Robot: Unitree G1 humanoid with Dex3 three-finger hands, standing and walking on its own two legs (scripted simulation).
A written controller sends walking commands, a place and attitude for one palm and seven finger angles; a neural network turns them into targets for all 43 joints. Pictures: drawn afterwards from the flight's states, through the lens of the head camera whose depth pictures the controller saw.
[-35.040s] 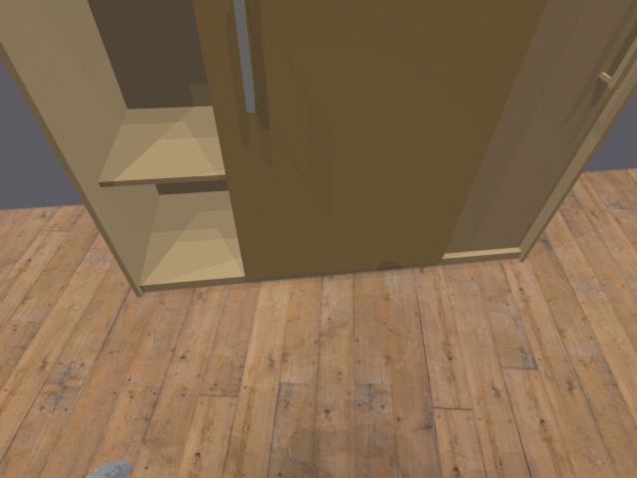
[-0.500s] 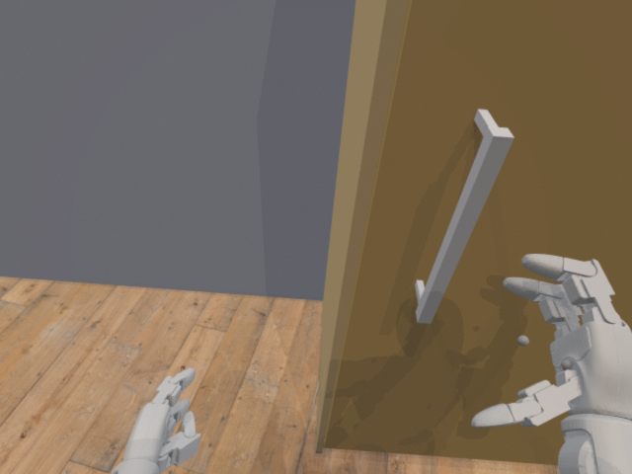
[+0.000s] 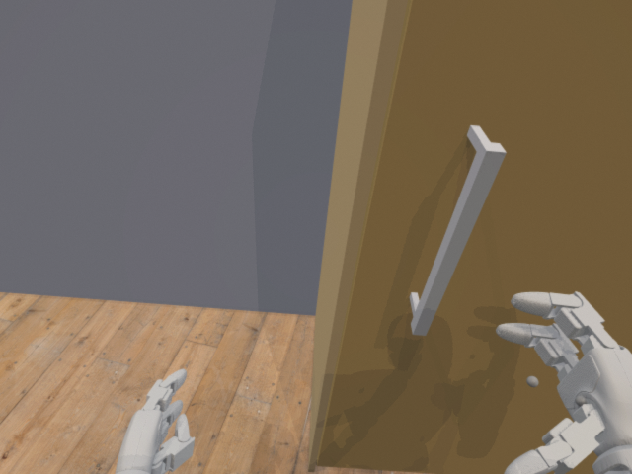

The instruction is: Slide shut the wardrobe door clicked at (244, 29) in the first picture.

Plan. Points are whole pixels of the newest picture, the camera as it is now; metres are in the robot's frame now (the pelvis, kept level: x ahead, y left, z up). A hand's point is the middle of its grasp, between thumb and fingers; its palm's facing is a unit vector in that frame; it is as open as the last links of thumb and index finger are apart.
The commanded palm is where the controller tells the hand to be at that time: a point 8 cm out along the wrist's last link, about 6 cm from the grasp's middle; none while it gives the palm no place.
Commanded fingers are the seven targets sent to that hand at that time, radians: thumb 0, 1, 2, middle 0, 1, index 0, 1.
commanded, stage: draw the hand back to the body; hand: right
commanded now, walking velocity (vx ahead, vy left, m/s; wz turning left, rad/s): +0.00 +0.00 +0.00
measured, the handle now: (443, 244) +0.35 -0.15 +0.17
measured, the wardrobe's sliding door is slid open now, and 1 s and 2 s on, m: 0.00 0.00 0.00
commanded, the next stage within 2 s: step back with the hand held close in 1.36 s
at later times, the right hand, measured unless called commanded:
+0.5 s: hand (568, 376) +0.18 -0.23 +0.16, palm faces +0.35 +0.88 -0.34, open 13.4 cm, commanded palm +0.13 -0.27 +0.18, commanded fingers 0.00 -0.07 -0.50 0.23 0.79 0.23 0.79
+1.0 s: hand (593, 341) +0.21 -0.26 +0.18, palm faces +0.41 +0.83 -0.38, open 8.6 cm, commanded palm +0.16 -0.30 +0.19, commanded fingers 0.00 -0.90 -0.90 0.20 0.30 0.20 0.30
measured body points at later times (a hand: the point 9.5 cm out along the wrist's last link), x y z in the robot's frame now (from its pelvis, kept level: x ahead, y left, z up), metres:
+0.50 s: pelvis +0.00 +0.00 +0.01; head -0.03 +0.02 +0.46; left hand +0.19 +0.22 -0.06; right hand +0.15 -0.27 +0.18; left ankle -0.02 +0.11 -0.72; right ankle +0.03 -0.12 -0.72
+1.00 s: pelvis +0.02 -0.01 +0.02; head -0.01 +0.00 +0.46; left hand +0.20 +0.21 -0.06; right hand +0.18 -0.31 +0.20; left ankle -0.02 +0.11 -0.72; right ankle +0.03 -0.12 -0.72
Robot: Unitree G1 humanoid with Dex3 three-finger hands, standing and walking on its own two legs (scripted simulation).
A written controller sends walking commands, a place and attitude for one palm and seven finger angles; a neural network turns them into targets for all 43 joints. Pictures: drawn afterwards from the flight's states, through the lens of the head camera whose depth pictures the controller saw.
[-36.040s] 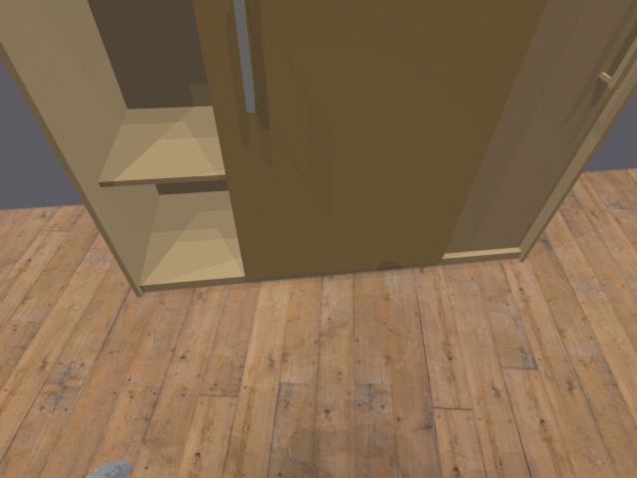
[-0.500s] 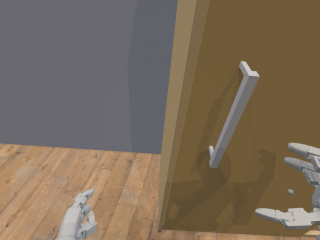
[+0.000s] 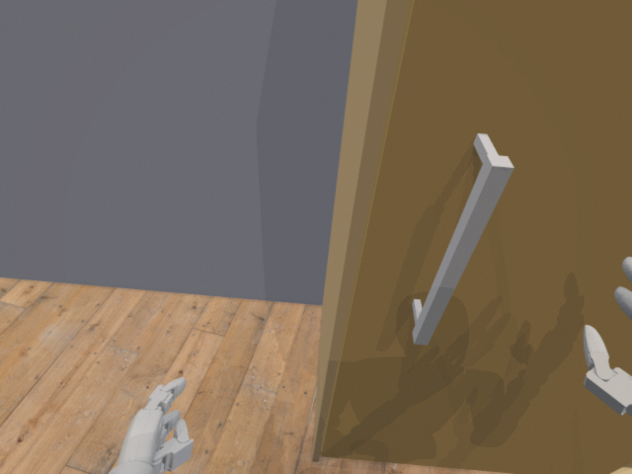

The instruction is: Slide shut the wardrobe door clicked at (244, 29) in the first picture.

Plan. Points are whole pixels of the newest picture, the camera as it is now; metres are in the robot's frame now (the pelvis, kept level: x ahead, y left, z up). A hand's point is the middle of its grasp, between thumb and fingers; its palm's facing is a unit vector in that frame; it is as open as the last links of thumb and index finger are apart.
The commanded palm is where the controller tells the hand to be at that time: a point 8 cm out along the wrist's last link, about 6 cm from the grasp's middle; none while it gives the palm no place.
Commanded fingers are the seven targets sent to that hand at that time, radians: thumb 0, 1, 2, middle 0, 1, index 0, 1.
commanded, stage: draw the hand back to the body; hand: right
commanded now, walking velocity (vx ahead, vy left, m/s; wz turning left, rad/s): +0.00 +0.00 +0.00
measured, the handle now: (447, 256) +0.33 -0.15 +0.16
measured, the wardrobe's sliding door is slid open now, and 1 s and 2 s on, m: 0.00 0.00 0.00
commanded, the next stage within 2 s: step back with the hand held close in 0.36 s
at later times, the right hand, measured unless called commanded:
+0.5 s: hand (604, 372) +0.18 -0.26 +0.16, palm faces +0.45 +0.82 -0.36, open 7.4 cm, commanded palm +0.13 -0.30 +0.18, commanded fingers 0.00 -0.90 -0.90 0.20 0.30 0.20 0.30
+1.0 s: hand out of the picture +0.14 -0.29 +0.16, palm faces +0.41 +0.79 -0.46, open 7.4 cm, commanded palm +0.08 -0.32 +0.18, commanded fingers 0.00 -0.90 -0.90 0.20 0.30 0.20 0.30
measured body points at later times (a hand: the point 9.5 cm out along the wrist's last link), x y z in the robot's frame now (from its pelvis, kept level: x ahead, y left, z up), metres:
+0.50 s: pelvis +0.00 +0.00 +0.00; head -0.03 +0.02 +0.45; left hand +0.19 +0.22 -0.08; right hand +0.15 -0.30 +0.18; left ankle -0.03 +0.13 -0.74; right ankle +0.01 -0.11 -0.74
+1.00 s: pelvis -0.06 -0.02 -0.01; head -0.05 -0.03 +0.44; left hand +0.11 +0.21 -0.08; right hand +0.11 -0.33 +0.19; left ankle -0.03 +0.13 -0.74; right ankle +0.01 -0.11 -0.74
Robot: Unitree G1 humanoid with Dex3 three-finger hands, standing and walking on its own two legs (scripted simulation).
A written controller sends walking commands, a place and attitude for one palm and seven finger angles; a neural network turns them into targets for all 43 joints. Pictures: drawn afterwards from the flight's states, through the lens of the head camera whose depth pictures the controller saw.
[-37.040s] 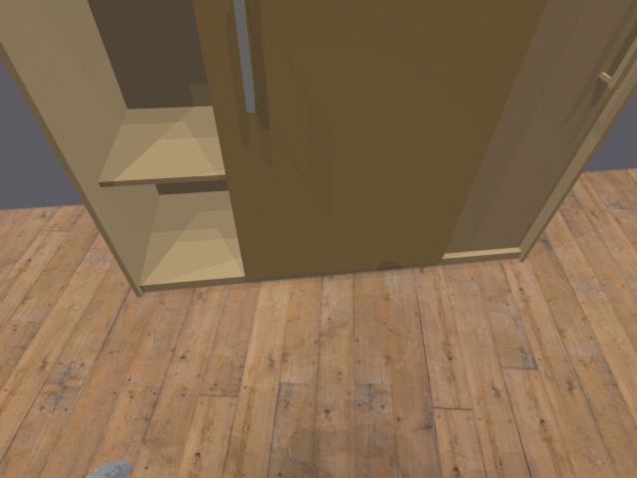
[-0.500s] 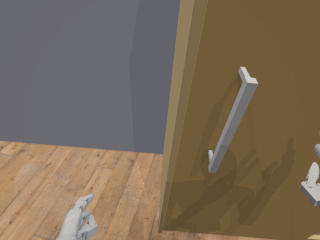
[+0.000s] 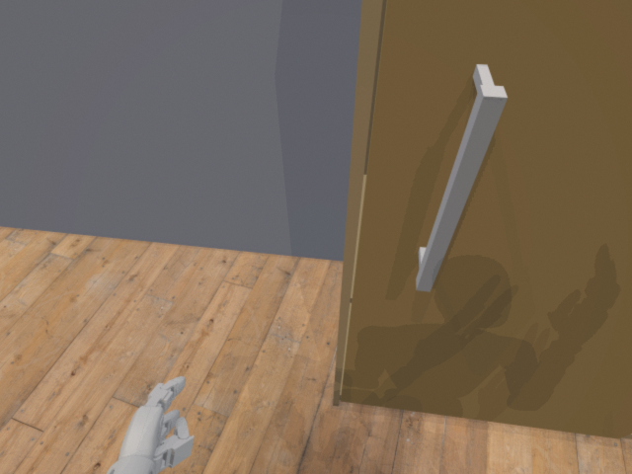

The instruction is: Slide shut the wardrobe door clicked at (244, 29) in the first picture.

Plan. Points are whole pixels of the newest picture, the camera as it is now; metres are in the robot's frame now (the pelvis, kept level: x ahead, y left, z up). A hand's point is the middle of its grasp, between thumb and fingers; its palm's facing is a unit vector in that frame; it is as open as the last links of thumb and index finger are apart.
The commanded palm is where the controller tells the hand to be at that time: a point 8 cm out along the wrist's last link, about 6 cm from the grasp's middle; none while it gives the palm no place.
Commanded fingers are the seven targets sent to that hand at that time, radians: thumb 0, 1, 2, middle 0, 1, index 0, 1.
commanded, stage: step back with the hand held close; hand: right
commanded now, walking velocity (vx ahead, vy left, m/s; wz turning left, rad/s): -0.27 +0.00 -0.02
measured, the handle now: (447, 199) +0.39 -0.14 +0.16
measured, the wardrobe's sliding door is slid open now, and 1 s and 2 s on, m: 0.00 0.00 0.00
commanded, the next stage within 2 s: stop stepping back and stand still in 0.78 s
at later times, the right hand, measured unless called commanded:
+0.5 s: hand out of the picture +0.14 -0.28 +0.17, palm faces +0.40 +0.81 -0.43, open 7.4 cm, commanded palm +0.07 -0.32 +0.19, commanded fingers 0.00 -0.90 -0.90 0.20 0.30 0.20 0.30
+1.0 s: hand out of the picture +0.03 -0.29 +0.19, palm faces +0.38 +0.83 -0.42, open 7.4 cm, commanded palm -0.03 -0.33 +0.19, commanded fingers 0.00 -0.90 -0.90 0.20 0.30 0.20 0.30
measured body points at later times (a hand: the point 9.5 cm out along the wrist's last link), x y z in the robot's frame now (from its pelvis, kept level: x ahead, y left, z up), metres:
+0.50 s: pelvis -0.07 -0.02 +0.00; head -0.04 -0.05 +0.44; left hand +0.12 +0.21 -0.08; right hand +0.11 -0.32 +0.19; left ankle -0.06 +0.13 -0.73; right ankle +0.07 -0.09 -0.73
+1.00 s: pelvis -0.17 -0.03 +0.01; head -0.16 -0.08 +0.46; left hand -0.02 +0.19 -0.06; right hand +0.00 -0.33 +0.21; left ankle -0.20 +0.10 -0.70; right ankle -0.05 -0.12 -0.73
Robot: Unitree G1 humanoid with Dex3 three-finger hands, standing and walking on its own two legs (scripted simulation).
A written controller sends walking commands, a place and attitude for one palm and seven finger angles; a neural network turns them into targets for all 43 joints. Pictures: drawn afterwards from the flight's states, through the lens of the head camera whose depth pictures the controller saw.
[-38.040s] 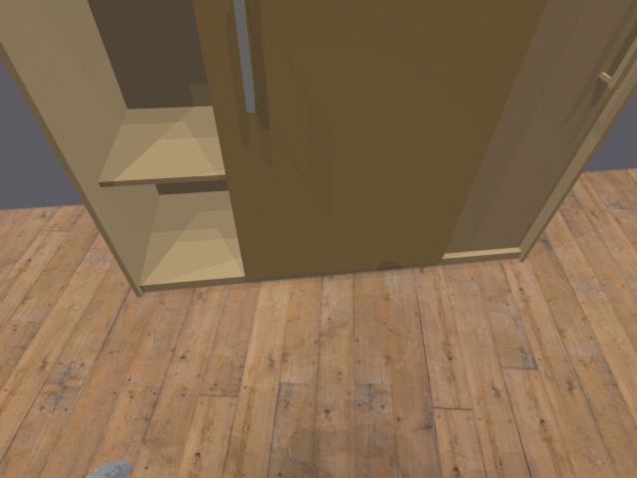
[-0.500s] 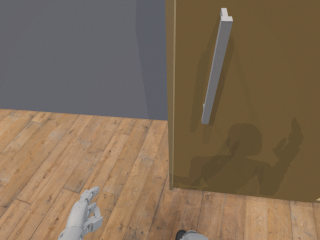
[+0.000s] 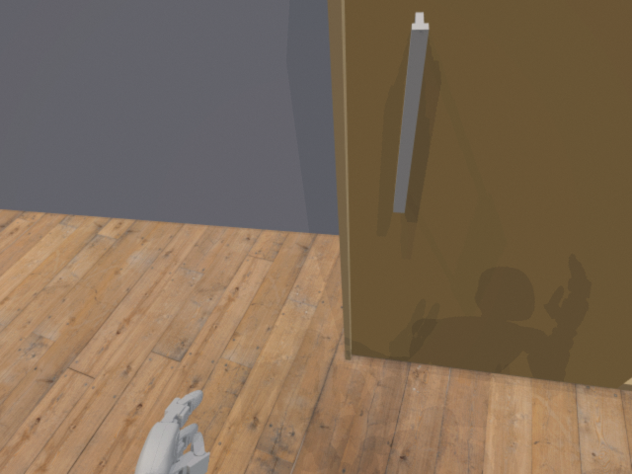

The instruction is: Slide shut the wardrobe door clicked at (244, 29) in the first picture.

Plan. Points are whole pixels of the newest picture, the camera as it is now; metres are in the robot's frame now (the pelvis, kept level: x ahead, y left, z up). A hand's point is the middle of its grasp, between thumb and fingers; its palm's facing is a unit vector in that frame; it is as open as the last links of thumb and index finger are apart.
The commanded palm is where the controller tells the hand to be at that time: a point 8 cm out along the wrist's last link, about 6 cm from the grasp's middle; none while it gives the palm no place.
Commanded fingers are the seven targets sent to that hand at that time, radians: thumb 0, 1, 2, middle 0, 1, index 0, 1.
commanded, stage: stop stepping back and stand still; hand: right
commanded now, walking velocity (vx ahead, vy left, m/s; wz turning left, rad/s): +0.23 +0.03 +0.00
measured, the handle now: (407, 127) +0.56 -0.11 +0.15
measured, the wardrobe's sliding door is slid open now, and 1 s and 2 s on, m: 0.00 0.00 0.00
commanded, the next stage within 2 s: let the arm hang, fingers relaxed in 0.82 s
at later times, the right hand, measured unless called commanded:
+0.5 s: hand out of the picture +0.12 -0.28 +0.17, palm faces +0.46 +0.79 -0.40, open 7.4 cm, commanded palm +0.07 -0.32 +0.18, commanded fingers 0.00 -0.90 -0.90 0.20 0.30 0.20 0.30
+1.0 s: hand out of the picture +0.15 -0.33 +0.06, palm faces +0.31 +0.84 -0.45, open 7.4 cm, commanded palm none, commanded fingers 0.00 -0.90 -0.90 0.20 0.30 0.20 0.30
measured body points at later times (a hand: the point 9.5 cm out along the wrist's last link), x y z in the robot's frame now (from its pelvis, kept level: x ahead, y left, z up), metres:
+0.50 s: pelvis -0.07 -0.02 -0.01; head -0.10 -0.04 +0.44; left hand +0.07 +0.22 -0.09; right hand +0.09 -0.32 +0.19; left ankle -0.05 +0.09 -0.74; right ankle -0.03 -0.11 -0.71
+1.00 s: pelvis -0.05 -0.06 -0.01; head -0.05 -0.05 +0.44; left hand +0.12 +0.17 -0.11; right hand +0.13 -0.37 +0.09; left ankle -0.05 +0.07 -0.74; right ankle -0.01 -0.13 -0.74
